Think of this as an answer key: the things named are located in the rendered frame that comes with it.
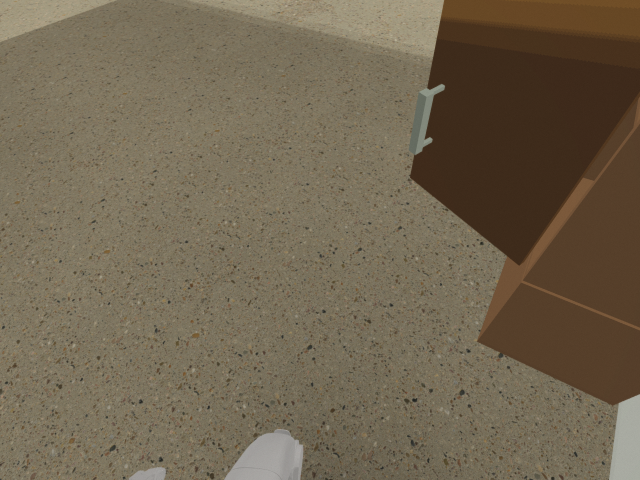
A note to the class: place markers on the handle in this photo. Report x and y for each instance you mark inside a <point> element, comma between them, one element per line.
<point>421,118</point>

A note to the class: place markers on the cupboard door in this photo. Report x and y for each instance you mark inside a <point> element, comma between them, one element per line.
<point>534,90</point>

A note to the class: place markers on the robot left thigh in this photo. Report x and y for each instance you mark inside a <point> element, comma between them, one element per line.
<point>272,456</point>

